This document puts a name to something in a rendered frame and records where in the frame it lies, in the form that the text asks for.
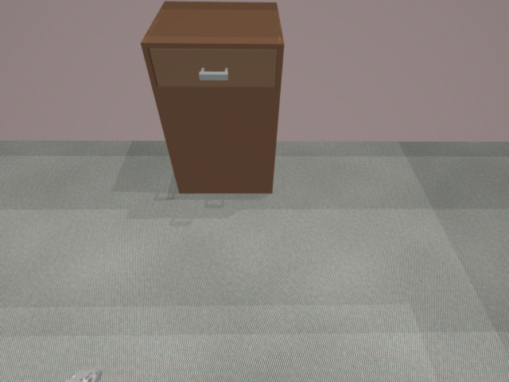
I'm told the cabinet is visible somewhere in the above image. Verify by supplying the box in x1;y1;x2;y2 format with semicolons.
141;2;284;193

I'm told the handle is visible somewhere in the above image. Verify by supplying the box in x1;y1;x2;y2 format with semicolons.
199;68;228;80

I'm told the drawer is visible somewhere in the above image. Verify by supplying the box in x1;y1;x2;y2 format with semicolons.
150;49;277;87

